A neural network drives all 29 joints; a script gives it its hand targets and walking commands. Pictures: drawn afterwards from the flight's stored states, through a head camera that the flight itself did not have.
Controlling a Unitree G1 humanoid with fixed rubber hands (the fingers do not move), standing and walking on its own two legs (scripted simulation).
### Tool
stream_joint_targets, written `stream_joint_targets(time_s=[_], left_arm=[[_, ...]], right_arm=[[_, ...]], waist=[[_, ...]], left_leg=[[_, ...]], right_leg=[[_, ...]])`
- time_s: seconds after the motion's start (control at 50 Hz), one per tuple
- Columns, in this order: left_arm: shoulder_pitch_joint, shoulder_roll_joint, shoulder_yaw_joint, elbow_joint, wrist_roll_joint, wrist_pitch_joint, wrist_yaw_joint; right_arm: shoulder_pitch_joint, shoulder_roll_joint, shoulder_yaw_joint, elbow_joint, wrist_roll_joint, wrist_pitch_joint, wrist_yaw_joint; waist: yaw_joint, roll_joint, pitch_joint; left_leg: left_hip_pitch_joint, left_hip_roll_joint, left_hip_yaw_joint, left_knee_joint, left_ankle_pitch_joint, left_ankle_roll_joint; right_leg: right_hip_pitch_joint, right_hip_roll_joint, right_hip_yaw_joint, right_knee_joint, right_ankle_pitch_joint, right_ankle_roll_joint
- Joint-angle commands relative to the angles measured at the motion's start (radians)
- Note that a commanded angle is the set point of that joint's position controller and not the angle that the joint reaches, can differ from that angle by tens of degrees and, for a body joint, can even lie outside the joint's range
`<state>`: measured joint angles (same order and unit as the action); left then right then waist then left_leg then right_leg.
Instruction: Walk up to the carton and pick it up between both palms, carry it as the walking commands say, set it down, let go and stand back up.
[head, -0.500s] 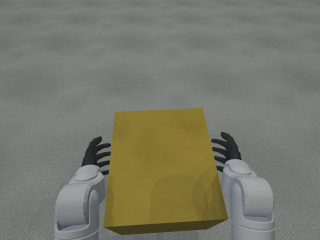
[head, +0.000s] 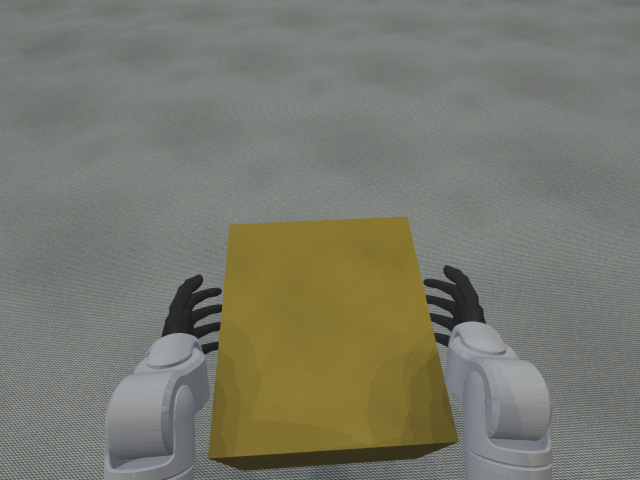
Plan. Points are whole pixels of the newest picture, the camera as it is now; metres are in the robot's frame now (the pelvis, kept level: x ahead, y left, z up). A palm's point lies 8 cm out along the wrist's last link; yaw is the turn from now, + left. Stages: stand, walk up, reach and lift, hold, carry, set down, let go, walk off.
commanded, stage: carry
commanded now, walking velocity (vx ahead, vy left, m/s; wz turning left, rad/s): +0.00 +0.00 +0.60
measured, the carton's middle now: (324, 344) +0.29 +0.00 +0.02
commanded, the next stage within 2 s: none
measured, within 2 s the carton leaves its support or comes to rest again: neither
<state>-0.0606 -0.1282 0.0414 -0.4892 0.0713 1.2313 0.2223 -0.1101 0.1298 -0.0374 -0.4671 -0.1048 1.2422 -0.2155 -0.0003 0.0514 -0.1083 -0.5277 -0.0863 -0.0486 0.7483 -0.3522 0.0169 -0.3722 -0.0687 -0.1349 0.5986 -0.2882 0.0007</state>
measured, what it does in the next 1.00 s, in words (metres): steps on the spot: left foot, then right foot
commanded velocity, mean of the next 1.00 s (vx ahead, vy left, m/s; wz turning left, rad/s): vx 0.03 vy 0.00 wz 0.08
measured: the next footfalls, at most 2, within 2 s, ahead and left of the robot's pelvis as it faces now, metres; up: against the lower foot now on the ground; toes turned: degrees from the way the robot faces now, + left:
left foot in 0.26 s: -0.01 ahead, +0.15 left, +0.00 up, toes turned +15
right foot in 0.54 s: +0.02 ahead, -0.08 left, +0.00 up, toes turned +7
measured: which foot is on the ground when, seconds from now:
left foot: up 0.00-0.24, down 0.26-1.00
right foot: down 0.00-0.26, up 0.28-0.52, down 0.54-1.00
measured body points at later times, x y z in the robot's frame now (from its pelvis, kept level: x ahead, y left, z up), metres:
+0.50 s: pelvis -0.05 +0.04 +0.01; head -0.06 +0.04 +0.46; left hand +0.15 +0.26 +0.09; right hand +0.25 -0.04 +0.10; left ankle -0.05 +0.14 -0.73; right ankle -0.02 -0.09 -0.71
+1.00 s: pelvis -0.07 +0.02 +0.01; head -0.10 +0.01 +0.46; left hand +0.15 +0.23 +0.10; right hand +0.22 -0.07 +0.11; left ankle -0.05 +0.14 -0.73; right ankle -0.02 -0.08 -0.73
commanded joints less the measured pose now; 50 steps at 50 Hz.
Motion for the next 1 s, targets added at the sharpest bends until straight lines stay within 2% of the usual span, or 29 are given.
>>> stream_joint_targets(time_s=[0.0,0.02,0.06,0.1,0.16,0.18,0.2,0.22,0.24,0.26,0.28,0.3,0.32,0.34,0.38,0.42,0.46,0.5,0.52,0.54,0.56,0.58,0.62,0.66,0.78,0.94,0.98], left_arm=[[-0.350,-0.917,-0.553,-0.110,-0.356,-0.006,-0.258],[-0.362,-0.916,-0.548,-0.110,-0.349,-0.008,-0.259],[-0.374,-0.895,-0.545,-0.133,-0.347,-0.009,-0.256],[-0.379,-0.870,-0.543,-0.124,-0.340,-0.005,-0.250],[-0.352,-0.864,-0.551,-0.106,-0.334,0.001,-0.245],[-0.349,-0.868,-0.558,-0.103,-0.336,0.001,-0.244],[-0.356,-0.872,-0.567,-0.099,-0.340,0.001,-0.242],[-0.364,-0.870,-0.573,-0.089,-0.345,0.002,-0.243],[-0.389,-0.871,-0.583,-0.083,-0.353,0.000,-0.244],[-0.403,-0.878,-0.594,-0.089,-0.359,0.003,-0.249],[-0.454,-0.895,-0.628,-0.109,-0.375,0.004,-0.254],[-0.485,-0.925,-0.645,-0.107,-0.390,-0.001,-0.259],[-0.502,-0.957,-0.662,-0.123,-0.407,-0.004,-0.267],[-0.502,-0.984,-0.671,-0.130,-0.420,-0.006,-0.273],[-0.478,-1.002,-0.671,-0.132,-0.424,-0.011,-0.276],[-0.459,-0.982,-0.664,-0.143,-0.417,-0.012,-0.272],[-0.434,-0.950,-0.649,-0.141,-0.407,-0.005,-0.266],[-0.399,-0.926,-0.627,-0.126,-0.392,0.007,-0.262],[-0.392,-0.912,-0.613,-0.115,-0.382,0.012,-0.261],[-0.396,-0.897,-0.602,-0.105,-0.374,0.019,-0.263],[-0.391,-0.900,-0.595,-0.091,-0.362,0.016,-0.261],[-0.405,-0.909,-0.588,-0.086,-0.360,0.016,-0.262],[-0.419,-0.909,-0.570,-0.080,-0.355,0.018,-0.261],[-0.415,-0.897,-0.555,-0.069,-0.345,0.024,-0.255],[-0.434,-0.886,-0.542,-0.044,-0.338,0.033,-0.247],[-0.465,-0.905,-0.545,-0.041,-0.351,0.022,-0.251],[-0.461,-0.905,-0.549,-0.051,-0.350,0.021,-0.251]], right_arm=[[-0.394,0.927,0.619,-0.083,0.385,-0.006,0.249],[-0.401,0.931,0.617,-0.075,0.385,-0.006,0.250],[-0.378,0.929,0.617,-0.067,0.390,-0.003,0.248],[-0.372,0.908,0.615,-0.057,0.387,0.001,0.243],[-0.356,0.896,0.605,-0.044,0.386,0.009,0.240],[-0.348,0.895,0.598,-0.038,0.385,0.011,0.241],[-0.335,0.895,0.590,-0.026,0.382,0.012,0.242],[-0.332,0.897,0.584,-0.016,0.378,0.012,0.243],[-0.335,0.900,0.577,-0.011,0.374,0.007,0.244],[-0.311,0.886,0.568,0.004,0.361,0.002,0.244],[-0.295,0.905,0.555,0.008,0.356,-0.009,0.247],[-0.316,0.929,0.549,-0.013,0.357,-0.015,0.253],[-0.337,0.952,0.550,-0.033,0.362,-0.025,0.257],[-0.349,0.969,0.551,-0.049,0.361,-0.031,0.258],[-0.343,0.988,0.549,-0.053,0.355,-0.037,0.259],[-0.341,0.980,0.556,-0.058,0.355,-0.037,0.260],[-0.328,0.958,0.558,-0.053,0.353,-0.032,0.257],[-0.324,0.935,0.557,-0.042,0.350,-0.021,0.253],[-0.320,0.925,0.557,-0.032,0.346,-0.016,0.251],[-0.307,0.924,0.556,-0.017,0.339,-0.011,0.249],[-0.324,0.923,0.570,-0.034,0.345,-0.003,0.250],[-0.356,0.924,0.578,-0.047,0.354,0.000,0.253],[-0.403,0.927,0.587,-0.057,0.368,0.004,0.255],[-0.409,0.918,0.584,-0.048,0.372,0.007,0.254],[-0.400,0.908,0.555,-0.006,0.362,0.013,0.253],[-0.409,0.923,0.540,-0.002,0.355,0.002,0.253],[-0.426,0.927,0.548,-0.013,0.357,0.001,0.252]], waist=[[0.010,-0.174,-0.159],[0.000,-0.150,-0.146],[-0.009,-0.192,-0.134],[-0.002,-0.234,-0.134],[0.016,-0.264,-0.154],[0.021,-0.269,-0.173],[0.015,-0.261,-0.195],[0.008,-0.231,-0.209],[0.006,-0.138,-0.217],[0.004,0.110,-0.225],[-0.012,0.270,-0.217],[-0.010,0.192,-0.219],[-0.008,0.130,-0.220],[-0.007,0.096,-0.223],[-0.004,0.082,-0.240],[-0.004,0.071,-0.250],[-0.006,0.079,-0.259],[0.010,0.060,-0.263],[0.011,0.022,-0.264],[0.000,-0.051,-0.259],[-0.004,-0.162,-0.229],[-0.005,-0.163,-0.201],[0.001,-0.102,-0.157],[0.005,-0.073,-0.152],[0.007,-0.047,-0.157],[0.006,-0.049,-0.169],[0.010,-0.049,-0.172]], left_leg=[[-0.102,0.073,0.021,0.427,-0.130,-0.039],[-0.100,0.096,0.032,0.445,-0.070,-0.046],[-0.072,0.105,0.069,0.342,-0.034,-0.054],[-0.037,0.092,0.129,0.231,-0.074,-0.056],[0.003,0.098,0.164,0.050,-0.121,-0.038],[0.033,0.089,0.173,-0.022,-0.095,-0.031],[0.093,0.078,0.180,-0.138,-0.020,-0.023],[0.192,0.087,0.168,-0.305,0.144,-0.015],[0.331,0.154,0.068,-0.391,0.233,-0.008],[0.461,0.375,-0.217,-0.372,0.649,0.065],[0.471,0.447,-0.305,-0.348,0.856,0.159],[0.475,0.435,-0.247,-0.334,0.908,0.169],[0.454,0.408,-0.198,-0.336,0.821,0.157],[0.426,0.373,-0.152,-0.345,0.717,0.147],[0.403,0.328,-0.103,-0.359,0.585,0.140],[0.394,0.317,-0.096,-0.368,0.523,0.140],[0.375,0.309,-0.095,-0.373,0.478,0.141],[0.317,0.274,-0.064,-0.353,0.374,0.114],[0.275,0.244,-0.052,-0.338,0.278,0.087],[0.242,0.203,-0.031,-0.293,0.219,0.061],[0.240,0.155,-0.005,-0.291,0.182,0.038],[0.256,0.153,-0.004,-0.301,0.162,0.026],[0.254,0.176,-0.030,-0.349,0.156,0.021],[0.226,0.195,-0.048,-0.386,0.117,0.024],[0.228,0.189,-0.029,-0.376,0.118,0.017],[0.244,0.195,-0.022,-0.367,0.124,0.013],[0.243,0.192,-0.016,-0.387,-0.039,0.011]], right_leg=[[0.142,-0.375,0.261,-0.273,0.307,-0.142],[0.130,-0.332,0.184,-0.255,0.268,-0.113],[0.152,-0.263,0.080,-0.210,0.256,-0.062],[0.154,-0.276,0.064,-0.209,0.219,-0.064],[0.201,-0.312,0.070,-0.158,0.337,-0.089],[0.219,-0.311,0.069,-0.128,0.370,-0.084],[0.217,-0.300,0.054,-0.081,0.371,-0.058],[0.179,-0.284,0.027,-0.038,0.334,-0.008],[0.081,-0.251,-0.005,0.044,0.245,0.051],[-0.124,-0.159,-0.057,0.186,-0.077,0.127],[-0.227,-0.100,-0.040,0.257,-0.307,0.146],[-0.224,-0.107,0.022,0.314,-0.310,0.136],[-0.210,-0.099,0.045,0.327,-0.276,0.127],[-0.188,-0.090,0.055,0.333,-0.227,0.116],[-0.152,-0.067,0.062,0.316,-0.172,0.099],[-0.112,-0.042,0.064,0.232,-0.160,0.083],[-0.042,-0.013,0.052,0.109,-0.136,0.068],[0.099,0.000,0.030,-0.118,0.007,0.058],[0.179,-0.032,0.058,-0.191,0.080,0.050],[0.219,-0.098,0.130,-0.223,0.177,0.038],[0.155,-0.136,0.188,-0.207,0.191,-0.004],[0.093,-0.137,0.192,-0.223,0.102,-0.017],[0.046,-0.096,0.153,-0.224,-0.019,-0.003],[0.071,-0.070,0.133,-0.201,-0.012,0.002],[0.068,-0.073,0.150,-0.200,0.004,-0.007],[0.063,-0.068,0.157,-0.199,0.011,-0.012],[0.057,-0.071,0.150,-0.219,-0.164,-0.009]])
